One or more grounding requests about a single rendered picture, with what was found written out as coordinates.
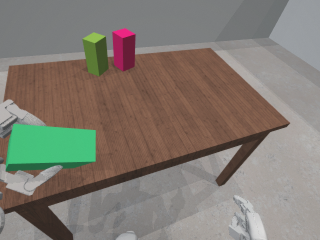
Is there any robot left hand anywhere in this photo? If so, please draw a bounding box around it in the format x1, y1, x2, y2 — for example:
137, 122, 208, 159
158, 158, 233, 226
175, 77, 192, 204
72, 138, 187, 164
0, 99, 63, 196

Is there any sponge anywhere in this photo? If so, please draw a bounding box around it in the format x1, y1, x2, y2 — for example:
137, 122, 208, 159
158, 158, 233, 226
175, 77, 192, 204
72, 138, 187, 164
5, 124, 96, 172

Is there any robot left shin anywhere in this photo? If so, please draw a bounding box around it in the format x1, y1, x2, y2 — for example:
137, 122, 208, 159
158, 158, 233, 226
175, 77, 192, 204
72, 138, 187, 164
126, 231, 136, 235

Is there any table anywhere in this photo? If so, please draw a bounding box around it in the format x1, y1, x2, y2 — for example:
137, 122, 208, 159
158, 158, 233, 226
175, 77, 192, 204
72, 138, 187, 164
0, 48, 290, 240

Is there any robot right hand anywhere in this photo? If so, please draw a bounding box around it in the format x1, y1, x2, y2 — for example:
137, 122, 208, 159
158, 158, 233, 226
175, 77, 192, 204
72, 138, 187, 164
229, 195, 268, 240

